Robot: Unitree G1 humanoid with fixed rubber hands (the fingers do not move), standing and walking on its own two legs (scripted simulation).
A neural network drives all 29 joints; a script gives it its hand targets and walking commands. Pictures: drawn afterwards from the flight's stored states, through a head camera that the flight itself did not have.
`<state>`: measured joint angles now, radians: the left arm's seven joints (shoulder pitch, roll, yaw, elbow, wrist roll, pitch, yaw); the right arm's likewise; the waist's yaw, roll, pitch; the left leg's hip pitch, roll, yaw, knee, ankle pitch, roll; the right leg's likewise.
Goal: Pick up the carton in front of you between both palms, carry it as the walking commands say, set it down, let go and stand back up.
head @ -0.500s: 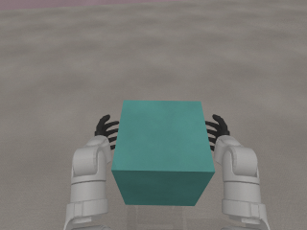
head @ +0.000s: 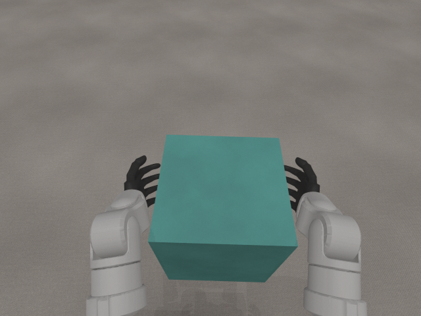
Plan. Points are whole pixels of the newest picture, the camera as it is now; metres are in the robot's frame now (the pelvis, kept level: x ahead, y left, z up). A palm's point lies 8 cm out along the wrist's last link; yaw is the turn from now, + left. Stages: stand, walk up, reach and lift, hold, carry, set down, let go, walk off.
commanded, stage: carry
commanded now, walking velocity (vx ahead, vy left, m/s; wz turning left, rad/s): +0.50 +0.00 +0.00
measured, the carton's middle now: (219, 214) +0.31 -0.01 +0.00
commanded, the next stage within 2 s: none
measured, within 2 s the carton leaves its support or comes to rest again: neither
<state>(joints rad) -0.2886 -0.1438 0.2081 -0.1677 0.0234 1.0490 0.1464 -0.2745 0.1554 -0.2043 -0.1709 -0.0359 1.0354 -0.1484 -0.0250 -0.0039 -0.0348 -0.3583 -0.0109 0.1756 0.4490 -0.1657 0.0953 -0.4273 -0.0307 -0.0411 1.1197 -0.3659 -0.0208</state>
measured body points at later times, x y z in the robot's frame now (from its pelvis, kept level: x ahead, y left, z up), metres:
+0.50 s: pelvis +0.30 -0.05 -0.01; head +0.28 -0.06 +0.44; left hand +0.53 +0.12 +0.07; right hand +0.55 -0.19 +0.06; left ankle +0.12 +0.04 -0.65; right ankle +0.38 -0.12 -0.74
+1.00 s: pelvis +0.60 +0.00 -0.02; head +0.58 +0.00 +0.43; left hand +0.84 +0.16 +0.07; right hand +0.85 -0.15 +0.07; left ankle +0.72 +0.09 -0.74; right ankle +0.39 -0.12 -0.72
